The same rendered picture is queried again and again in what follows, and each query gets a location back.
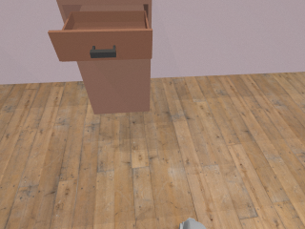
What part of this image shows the handle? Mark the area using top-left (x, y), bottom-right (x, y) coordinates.
top-left (90, 45), bottom-right (116, 58)

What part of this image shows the cabinet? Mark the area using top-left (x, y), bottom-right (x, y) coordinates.
top-left (56, 0), bottom-right (153, 115)

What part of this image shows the robot right thigh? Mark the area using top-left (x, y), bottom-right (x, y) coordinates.
top-left (178, 219), bottom-right (206, 229)

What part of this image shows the drawer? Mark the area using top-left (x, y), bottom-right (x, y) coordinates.
top-left (48, 10), bottom-right (153, 62)

